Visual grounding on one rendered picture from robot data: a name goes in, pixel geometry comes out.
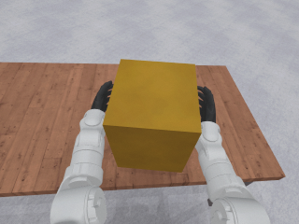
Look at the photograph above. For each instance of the left robot upper arm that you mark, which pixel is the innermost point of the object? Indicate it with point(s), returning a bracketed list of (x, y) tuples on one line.
[(80, 205)]

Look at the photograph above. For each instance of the right robot upper arm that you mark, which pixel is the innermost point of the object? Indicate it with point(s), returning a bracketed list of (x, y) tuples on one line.
[(236, 210)]

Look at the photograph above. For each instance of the carton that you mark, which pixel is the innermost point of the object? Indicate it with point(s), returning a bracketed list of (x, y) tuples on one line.
[(153, 118)]

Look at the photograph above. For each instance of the robot right forearm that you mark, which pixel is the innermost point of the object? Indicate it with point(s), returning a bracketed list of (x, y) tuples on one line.
[(221, 179)]

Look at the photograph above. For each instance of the robot right hand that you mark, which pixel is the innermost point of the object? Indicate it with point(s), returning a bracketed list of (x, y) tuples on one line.
[(208, 108)]

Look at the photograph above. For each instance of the robot left forearm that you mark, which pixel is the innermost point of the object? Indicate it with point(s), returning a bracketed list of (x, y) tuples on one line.
[(86, 164)]

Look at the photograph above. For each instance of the robot left hand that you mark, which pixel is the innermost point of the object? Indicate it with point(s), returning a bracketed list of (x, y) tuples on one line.
[(101, 99)]

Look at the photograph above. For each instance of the table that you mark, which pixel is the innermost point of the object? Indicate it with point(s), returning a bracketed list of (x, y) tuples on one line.
[(42, 104)]

